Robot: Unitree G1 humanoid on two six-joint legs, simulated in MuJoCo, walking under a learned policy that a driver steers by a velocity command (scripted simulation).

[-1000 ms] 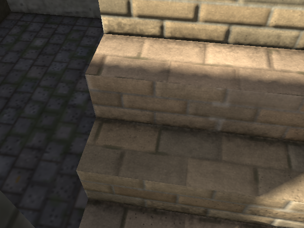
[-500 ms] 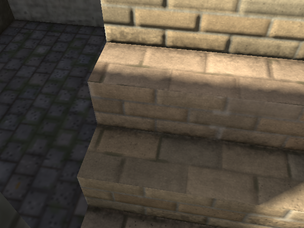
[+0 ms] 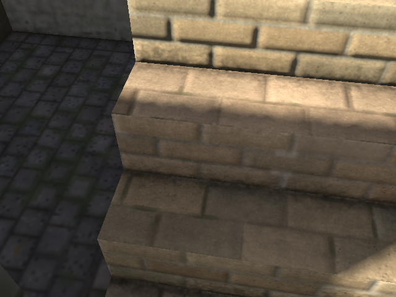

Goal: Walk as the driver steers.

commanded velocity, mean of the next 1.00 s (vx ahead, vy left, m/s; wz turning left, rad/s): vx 0.50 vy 0.00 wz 0.00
